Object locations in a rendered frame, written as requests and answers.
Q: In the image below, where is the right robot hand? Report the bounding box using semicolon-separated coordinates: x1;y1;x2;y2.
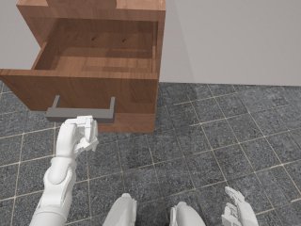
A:
221;186;259;226

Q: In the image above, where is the handle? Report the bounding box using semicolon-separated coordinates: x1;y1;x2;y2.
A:
45;95;116;123
46;0;117;10

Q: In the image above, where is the drawer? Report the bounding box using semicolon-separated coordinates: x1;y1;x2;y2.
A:
0;18;158;114

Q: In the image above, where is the right robot thigh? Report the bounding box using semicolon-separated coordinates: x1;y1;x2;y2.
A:
170;204;206;226

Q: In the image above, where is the robot left forearm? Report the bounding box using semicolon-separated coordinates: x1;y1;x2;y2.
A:
29;156;77;226

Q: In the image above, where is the left robot hand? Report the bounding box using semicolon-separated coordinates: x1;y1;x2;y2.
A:
55;115;99;161

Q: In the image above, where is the left robot shin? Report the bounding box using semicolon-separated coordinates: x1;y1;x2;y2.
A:
121;193;135;226

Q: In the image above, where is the cabinet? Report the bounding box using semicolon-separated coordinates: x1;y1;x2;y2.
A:
16;0;166;134

